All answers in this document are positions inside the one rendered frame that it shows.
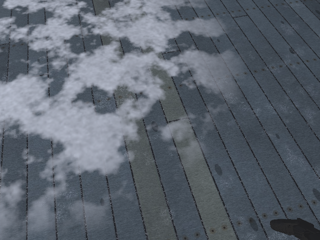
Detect robot right hand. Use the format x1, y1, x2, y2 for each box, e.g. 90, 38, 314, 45
270, 218, 320, 240

